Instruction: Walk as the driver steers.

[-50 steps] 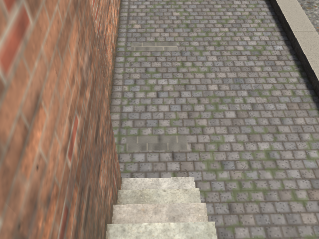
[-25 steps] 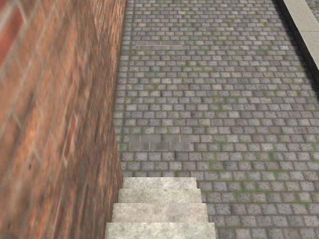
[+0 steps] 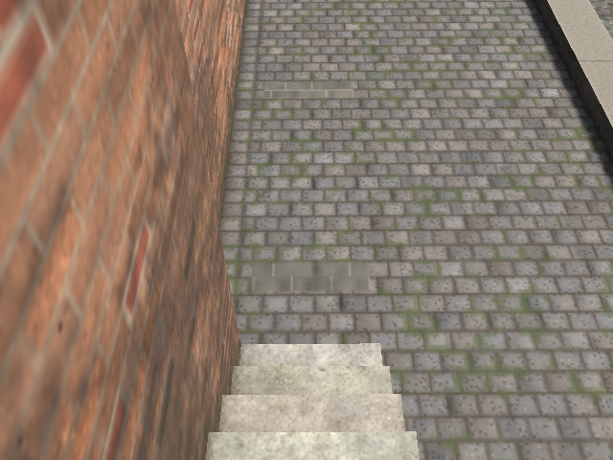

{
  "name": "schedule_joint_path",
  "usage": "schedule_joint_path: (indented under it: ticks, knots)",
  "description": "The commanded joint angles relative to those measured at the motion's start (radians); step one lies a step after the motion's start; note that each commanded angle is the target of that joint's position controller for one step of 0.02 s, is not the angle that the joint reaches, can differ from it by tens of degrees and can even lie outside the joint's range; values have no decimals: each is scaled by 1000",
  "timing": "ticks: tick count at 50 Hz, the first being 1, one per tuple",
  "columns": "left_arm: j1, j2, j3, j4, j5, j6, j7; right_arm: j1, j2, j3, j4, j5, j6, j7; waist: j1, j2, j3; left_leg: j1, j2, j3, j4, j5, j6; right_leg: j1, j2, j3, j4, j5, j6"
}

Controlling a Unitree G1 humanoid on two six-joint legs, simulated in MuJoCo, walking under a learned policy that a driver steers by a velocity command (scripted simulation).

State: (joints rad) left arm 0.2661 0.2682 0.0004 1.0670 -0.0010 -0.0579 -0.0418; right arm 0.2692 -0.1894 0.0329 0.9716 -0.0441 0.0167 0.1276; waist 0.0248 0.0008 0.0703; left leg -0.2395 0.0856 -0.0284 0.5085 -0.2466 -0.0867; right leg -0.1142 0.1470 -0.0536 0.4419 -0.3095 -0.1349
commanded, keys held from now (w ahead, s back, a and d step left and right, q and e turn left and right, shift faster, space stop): no key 0.26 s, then w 0.74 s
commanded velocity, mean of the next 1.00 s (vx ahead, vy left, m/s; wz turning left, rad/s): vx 0.26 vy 0.00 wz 0.00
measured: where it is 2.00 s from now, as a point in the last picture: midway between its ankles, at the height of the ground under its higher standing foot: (315, 441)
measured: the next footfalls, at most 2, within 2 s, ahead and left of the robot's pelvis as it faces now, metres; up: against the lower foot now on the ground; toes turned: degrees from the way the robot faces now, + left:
left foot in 0.88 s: +0.22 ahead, +0.14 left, -0.21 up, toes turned +0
right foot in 1.24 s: +0.47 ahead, -0.10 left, -0.43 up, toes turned -3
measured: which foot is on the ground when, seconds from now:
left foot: down 0.00-0.42, up 0.44-0.86, down 0.88-1.00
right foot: down 0.00-0.88, up 0.90-1.00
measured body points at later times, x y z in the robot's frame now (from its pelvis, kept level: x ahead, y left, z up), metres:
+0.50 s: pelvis +0.03 +0.00 -0.02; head +0.04 +0.00 +0.43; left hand +0.00 +0.29 -0.16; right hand +0.05 -0.24 -0.16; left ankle +0.00 +0.17 -0.71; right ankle -0.04 -0.02 -0.73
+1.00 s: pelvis +0.21 +0.05 -0.24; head +0.21 +0.03 +0.21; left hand +0.31 +0.32 -0.35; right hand +0.11 -0.19 -0.39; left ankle +0.18 +0.14 -0.95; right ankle +0.20 -0.07 -0.78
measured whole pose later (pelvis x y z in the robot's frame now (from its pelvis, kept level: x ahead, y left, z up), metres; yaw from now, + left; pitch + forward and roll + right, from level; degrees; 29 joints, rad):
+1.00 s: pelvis +0.21 +0.05 -0.24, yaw +1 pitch +1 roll +4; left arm 0.28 0.31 -0.03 0.86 0.06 -0.11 -0.04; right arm 0.58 -0.24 -0.02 1.00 -0.14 -0.10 0.09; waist -0.07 -0.02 -0.05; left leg -0.33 -0.12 0.04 0.74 -0.42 0.09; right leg -0.82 -0.02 0.08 1.74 -0.42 -0.05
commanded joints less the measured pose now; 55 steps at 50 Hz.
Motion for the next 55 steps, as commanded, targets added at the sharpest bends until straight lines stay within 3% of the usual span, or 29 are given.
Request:
schedule_joint_path:
  ticks: [1, 15, 18, 20, 22, 25, 28, 31, 32, 34, 35, 37, 39, 40, 41, 42, 43, 44, 45, 46, 47, 48, 49, 50, 51, 52, 53, 54, 55]
  knots:
    - [72, 122, 20, -11, -1, -4, 2, 61, -81, -14, -24, 0, -5, 1, 1, 16, -9, -15, -15, 15, -34, 102, 62, -5, -150, 143, -78, 420, 172]
    - [105, 115, 20, 5, -2, -3, 6, 91, -85, -20, -16, -1, -5, -5, 3, 28, 8, -13, -15, 9, -51, 21, 75, -41, -131, 134, -104, 154, 157]
    - [101, 178, 54, -18, 30, -9, 36, 138, -161, -62, -44, -47, -12, -39, -7, -5, 52, -50, -10, -17, 7, -279, 132, -152, -156, 182, -99, -310, 56]
    - [111, 146, 49, -39, 43, -24, 62, 102, -108, -55, -97, -78, -27, -59, 2, -26, 74, -131, -16, -30, 110, -268, 159, -174, -222, 269, -81, -330, -30]
    - [150, 153, 49, -65, 43, -52, 95, 65, -49, -37, -145, -85, -57, -64, 32, -58, 37, -237, -52, 5, 286, -132, 138, -114, -301, 377, -50, -220, -122]
    - [365, 145, 32, -11, 74, -84, 115, 34, -35, -36, -210, -75, -89, -58, 94, -56, 48, -611, -94, -89, 742, -165, 126, 77, -390, 515, 90, 36, -196]
    - [493, 108, 12, 47, 85, -96, 103, 61, -30, -41, -228, -57, -102, -36, 98, 17, 95, -862, -115, -135, 782, -39, 141, 181, -357, 448, 255, 172, -126]
    - [416, 79, -19, 60, 111, -88, 87, 139, 2, -32, -224, -60, -81, -22, -14, -17, 117, -775, -110, -116, 930, 38, 157, -117, -338, 424, 271, 305, -103]
    - [379, -8, -50, 42, 114, -87, 90, 100, 0, -25, -208, -95, -67, -23, 22, 20, 105, -871, -32, -209, 653, 343, 153, -41, -323, 365, 328, 162, -75]
    - [525, -16, -71, 95, 78, -100, 120, 97, -7, -32, -205, -86, -43, -6, 38, -18, 44, -791, -60, -113, 577, 609, 128, -136, -245, 342, 434, 90, -61]
    - [373, -20, -87, 21, 90, -106, 121, 50, -17, -25, -214, -85, -42, 14, -15, 38, 55, -471, -58, -62, 451, 882, 141, -481, -186, 237, 442, -9, -34]
    - [190, 126, -63, -62, 116, -117, 92, 124, -17, -18, -199, -98, -38, 48, -105, -63, 28, 75, -115, 60, 563, 825, 80, -921, -143, 152, 443, -287, -53]
    - [126, 168, -58, -78, 83, -127, 64, 247, -91, -43, -157, -133, -41, 42, -191, -43, 57, 108, -97, 12, 597, 620, 79, -857, -214, 249, 589, -174, -74]
    - [109, 207, -33, -105, 35, -118, 71, 266, -120, -43, -132, -128, -48, 42, -138, 21, 70, -16, -100, 26, 356, 462, 92, -639, -214, 246, 683, -115, -57]
    - [105, 211, -27, -120, 36, -106, 65, 327, -120, -45, -116, -145, -58, 31, -153, 7, 42, 55, -108, 43, 210, 379, 116, -541, -222, 287, 851, 10, -74]
    - [207, 197, -11, -93, 27, -88, 57, 444, -137, -65, -73, -120, -75, 17, -154, 145, 17, 131, -168, 125, -85, 304, 122, -404, -140, 229, 1033, 22, -63]
    - [265, 219, 7, -72, 24, -68, 26, 523, -127, -68, -39, -108, -83, -4, -184, 204, 40, 224, -126, 91, -449, 410, 180, -362, -69, 192, 1271, -54, -38]
    - [307, 186, 5, -54, 94, -49, -36, 614, -130, -69, 1, -115, -86, -19, -178, 164, -6, 491, 14, -44, -198, 491, 295, -634, -68, 181, 1582, -309, -24]
    - [347, 85, 5, -134, 71, -51, -54, 610, -221, -84, -30, -108, -88, 1, -106, 177, -193, 785, 137, -212, 263, 1034, 506, -1009, -10, 122, 1903, -514, 18]
    - [221, 3, -38, -260, 45, -74, -59, 585, -219, -92, -20, -115, -114, -4, -113, 42, -233, 830, 225, -391, 191, 853, 569, -1227, -52, 125, 1736, -415, 45]
    - [80, -7, -51, -348, 27, -83, -48, 552, -186, -92, -7, -102, -132, -24, -159, 28, -116, 715, 373, -616, 96, 384, 607, -1438, -140, 211, 1587, -416, 106]
    - [-37, -4, -59, -368, 44, -80, -15, 461, -90, -63, 17, -80, -136, -35, -122, -73, -26, 468, 368, -685, 18, 54, 555, -1471, -251, 252, 1476, -343, 114]
    - [15, -27, -74, -334, 66, -67, 12, 353, 97, -11, 9, -92, -155, -49, -64, -191, 36, 204, 242, -480, 53, -49, 449, -1385, -364, 300, 1026, 30, 109]
    - [120, 73, -41, -205, 80, -63, 27, 102, 134, 16, -110, -74, -174, -55, 24, -158, 122, -500, 96, -243, 68, 14, 390, -781, -394, 249, 678, 404, 111]
    - [183, 32, -33, -168, 121, -48, 12, 76, -9, -29, -120, -82, -180, -58, 95, 0, 115, -921, -38, -118, 101, -183, 379, -280, -311, 95, 798, 503, 138]
    - [193, -34, -59, -182, 147, -46, -29, 156, -103, -53, -74, -58, -193, -64, 99, 92, 32, -938, -42, -128, 110, -161, 391, -201, -267, 20, 1043, 512, 172]
    - [136, 38, -45, -180, 151, -33, -29, 182, -4, -24, -105, -43, -202, -95, 15, 36, 19, -684, -90, -105, 268, -165, 307, -462, -332, 140, 760, 763, 152]
    - [72, 41, -41, -208, 145, -34, -10, 336, 41, -4, -58, -41, -203, -115, -53, 19, 33, -557, -63, -157, 371, -203, 302, -561, -309, 119, 649, 764, 150]
    - [-37, 61, -46, -234, 112, -36, 5, 393, 26, -5, -42, -22, -203, -136, -121, -10, 9, -421, -59, -176, 479, -272, 282, -597, -325, 133, 385, 841, 153]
